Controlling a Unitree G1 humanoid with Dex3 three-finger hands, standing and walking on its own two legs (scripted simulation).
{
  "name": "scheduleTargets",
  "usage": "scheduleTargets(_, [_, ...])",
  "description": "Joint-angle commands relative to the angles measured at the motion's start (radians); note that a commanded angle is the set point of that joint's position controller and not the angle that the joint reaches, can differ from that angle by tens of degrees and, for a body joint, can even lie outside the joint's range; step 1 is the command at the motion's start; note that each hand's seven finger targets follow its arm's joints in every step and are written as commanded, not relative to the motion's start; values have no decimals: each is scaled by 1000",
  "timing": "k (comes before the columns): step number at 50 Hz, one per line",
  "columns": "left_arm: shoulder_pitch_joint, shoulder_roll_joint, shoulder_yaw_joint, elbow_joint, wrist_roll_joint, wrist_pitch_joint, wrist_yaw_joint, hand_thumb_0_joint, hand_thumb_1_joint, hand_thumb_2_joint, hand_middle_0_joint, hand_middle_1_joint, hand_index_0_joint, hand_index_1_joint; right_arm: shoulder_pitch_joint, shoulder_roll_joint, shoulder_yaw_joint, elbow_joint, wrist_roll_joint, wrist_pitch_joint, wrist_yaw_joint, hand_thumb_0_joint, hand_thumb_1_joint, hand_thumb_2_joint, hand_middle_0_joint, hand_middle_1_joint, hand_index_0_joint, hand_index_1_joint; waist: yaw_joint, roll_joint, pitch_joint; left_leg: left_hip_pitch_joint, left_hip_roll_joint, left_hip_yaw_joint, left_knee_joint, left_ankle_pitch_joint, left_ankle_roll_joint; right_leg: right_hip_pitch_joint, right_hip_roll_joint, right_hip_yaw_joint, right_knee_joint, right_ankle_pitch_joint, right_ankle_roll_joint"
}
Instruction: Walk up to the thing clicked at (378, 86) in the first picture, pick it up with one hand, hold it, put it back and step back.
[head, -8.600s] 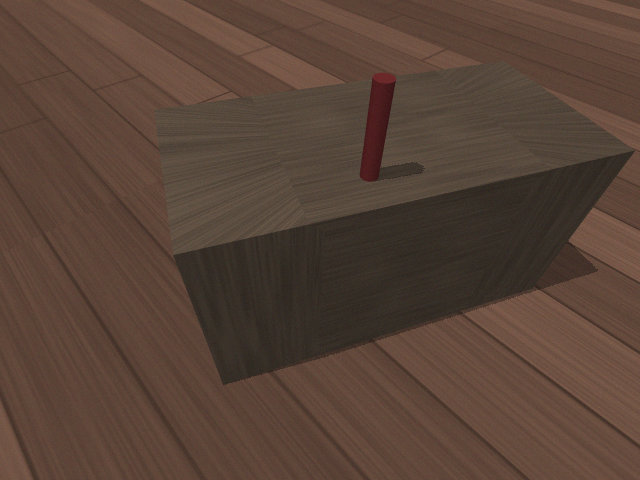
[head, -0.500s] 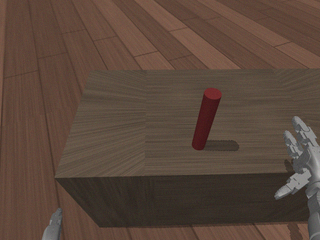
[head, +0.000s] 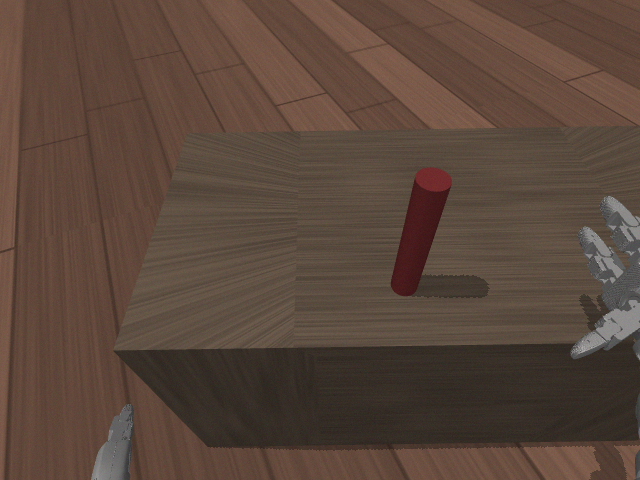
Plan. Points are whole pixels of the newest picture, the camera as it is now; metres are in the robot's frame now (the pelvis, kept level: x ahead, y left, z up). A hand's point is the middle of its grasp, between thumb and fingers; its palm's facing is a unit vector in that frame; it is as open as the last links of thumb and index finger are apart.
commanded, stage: go down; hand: right
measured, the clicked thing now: (416, 240) +0.46 -0.12 +0.01
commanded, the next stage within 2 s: approach in 1.78 s
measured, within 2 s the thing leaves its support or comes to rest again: neither
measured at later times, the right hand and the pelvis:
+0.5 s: hand (590, 264) +0.37 -0.31 +0.08, palm faces +0.04 +1.00 +0.02, open 17.5 cm; pelvis +0.00 +0.00 -0.01, yaw +0 degrees
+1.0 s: hand (590, 252) +0.39 -0.32 +0.08, palm faces +0.04 +1.00 +0.02, open 17.7 cm; pelvis -0.01 -0.01 -0.02, yaw +1 degrees
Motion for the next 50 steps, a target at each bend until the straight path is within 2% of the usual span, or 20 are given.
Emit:
scheduleTargets(1, [-63, 180, 57, -189, -1, -56, 18, 0, -535, 39, -51, -57, -58, -50, -319, -314, -74, -114, 26, -52, 4, 0, 496, -48, 65, 53, 61, 53, -4, -77, -291, 19, -30, -24, -59, 263, 19, 195, 30, 53, -48, 223, -30])
scheduleTargets(4, [-57, 193, 60, -206, 2, -57, 13, 0, -541, 45, -51, -56, -54, -52, -372, -370, -99, -142, 9, -58, -12, 0, 507, -37, 70, 49, 64, 49, -12, -112, -306, 2, -31, -26, -48, 249, 25, 196, 27, 50, -41, 223, -27])
scheduleTargets(7, [-44, 157, 33, -204, 0, -53, 4, 0, -537, 43, -49, -55, -54, -50, -375, -350, -93, -95, 7, -61, -13, 0, 521, -34, 67, 48, 62, 48, -9, -101, -285, -18, -37, -26, -40, 227, 27, 162, 22, 52, -31, 205, -27])
scheduleTargets(8, [-39, 170, 50, -200, 1, -54, 3, 0, -540, 46, -50, -56, -54, -51, -383, -338, -81, -91, 5, -61, -12, 0, 533, -37, 64, 48, 60, 48, 3, -108, -302, -27, -41, -23, -32, 240, 29, 173, 18, 55, -26, 235, -24])
scheduleTargets(11, [-28, 176, 38, -218, 2, -51, 3, 0, -540, 46, -50, -57, -55, -52, -427, -414, -109, -130, -7, -69, -17, 0, 536, -33, 66, 46, 62, 46, -3, -127, -321, -20, -37, -29, -24, 264, 28, 172, 25, 47, -7, 247, -28])
scheduleTargets(13, [-28, 208, 71, -232, 2, -51, 4, 0, -538, 45, -48, -54, -53, -49, -416, -420, -119, -116, -6, -64, -20, 0, 553, -35, 61, 47, 58, 47, 6, -124, -325, -32, -37, -30, -25, 251, 27, 173, 25, 47, -5, 222, -30])
scheduleTargets(16, [-13, 155, 28, -203, -1, -50, -7, 0, -540, 47, -49, -55, -53, -51, -414, -388, -102, -71, -4, -55, -12, 0, 534, -32, 63, 44, 58, 44, 10, -137, -302, -58, -40, -28, -14, 233, 30, 143, 22, 50, 3, 209, -27])
scheduleTargets(23, [-32, 204, 59, -294, -3, -56, -11, 0, -545, 52, -50, -55, -51, -54, -467, -419, -111, -85, -7, -52, -6, 0, 563, -31, 60, 44, 57, 44, 25, -120, -365, -54, -38, -30, 3, 270, 25, 163, 24, 51, 36, 246, -33])
scheduleTargets(26, [1, 194, 55, -258, -3, -49, -17, 0, -543, 50, -49, -55, -52, -52, -465, -408, -99, -54, -10, -47, -8, 0, 560, -36, 60, 46, 57, 46, 31, -137, -309, -115, -48, -20, 10, 213, 31, 150, 14, 57, 31, 218, -26])
scheduleTargets(29, [9, 195, 61, -281, -4, -50, -20, 0, -545, 52, -48, -53, -50, -52, -498, -463, -123, -97, -24, -51, -15, 0, 559, -36, 59, 45, 56, 45, 28, -145, -359, -103, -46, -24, 16, 224, 31, 157, 15, 55, 42, 220, -28])
scheduleTargets(30, [38, 206, 73, -258, -1, -47, -18, 0, -546, 53, -48, -53, -50, -52, -475, -455, -119, -46, -24, -44, -11, 0, 582, -37, 55, 47, 54, 47, 34, -136, -351, -104, -45, -25, 22, 240, 30, 148, 17, 54, 50, 236, -27])
scheduleTargets(32, [2, 172, 39, -294, -1, -51, -27, 0, -542, 49, -47, -54, -51, -50, -483, -445, -122, -54, -24, -47, -6, 0, 589, -36, 53, 47, 53, 47, 25, -138, -365, -93, -42, -27, 34, 270, 27, 131, 21, 54, 68, 271, -27])
scheduleTargets(36, [13, 215, 75, -279, -1, -46, -26, 0, -544, 51, -47, -52, -50, -50, -484, -446, -114, -9, -29, -39, -3, 0, 588, -36, 54, 47, 54, 47, 31, -154, -364, -132, -46, -27, 51, 262, 34, 136, 14, 57, 83, 311, -24])
scheduleTargets(39, [-1, 213, 64, -315, 3, -48, -31, 0, -547, 54, -47, -52, -48, -50, -528, -478, -132, -28, -35, -46, -7, 0, 594, -39, 51, 48, 52, 48, 31, -163, -406, -140, -53, -20, 55, 243, 36, 164, 4, 66, 93, 344, -17])
scheduleTargets(44, [20, 194, 50, -298, 4, -44, -40, 0, -544, 52, -47, -53, -50, -49, -557, -479, -122, 3, -43, -53, -5, 0, 584, -46, 49, 49, 51, 49, 42, -169, -372, -153, -51, -24, 71, 231, 37, 106, 9, 58, 101, 285, -21])
scheduleTargets(45, [6, 192, 43, -327, 2, -43, -42, 0, -539, 46, -44, -50, -51, -44, -563, -510, -143, 0, -45, -52, -8, 0, 595, -43, 50, 49, 51, 49, 37, -155, -379, -144, -51, -26, 64, 215, 37, 87, 12, 58, 97, 238, -26])
scheduleTargets(46, [2, 184, 39, -348, 0, -45, -42, 0, -542, 49, -45, -51, -50, -45, -573, -488, -126, 19, -47, -50, -7, 0, 599, -44, 48, 49, 50, 49, 47, -154, -367, -153, -51, -26, 62, 194, 36, 83, 12, 56, 93, 197, -26])
scheduleTargets(48, [30, 206, 63, -330, 1, -43, -40, 0, -537, 45, -43, -49, -50, -42, -573, -504, -126, 15, -52, -48, -7, 0, 588, -41, 54, 49, 54, 49, 53, -169, -361, -174, -52, -27, 66, 165, 38, 72, 12, 55, 85, 145, -26])
scheduleTargets(49, [49, 217, 71, -327, 3, -42, -41, 0, -538, 46, -45, -51, -51, -44, -575, -514, -128, 31, -59, -44, -8, 0, 593, -46, 49, 50, 51, 50, 55, -183, -376, -187, -52, -27, 74, 174, 40, 88, 10, 57, 91, 174, -21])
scheduleTargets(50, [35, 194, 42, -347, 4, -44, -46, 0, -538, 45, -45, -51, -52, -44, -548, -480, -116, 56, -56, -41, -6, 0, 577, -43, 53, 48, 53, 48, 47, -157, -373, -185, -56, -20, 75, 173, 40, 81, 8, 61, 93, 190, -21])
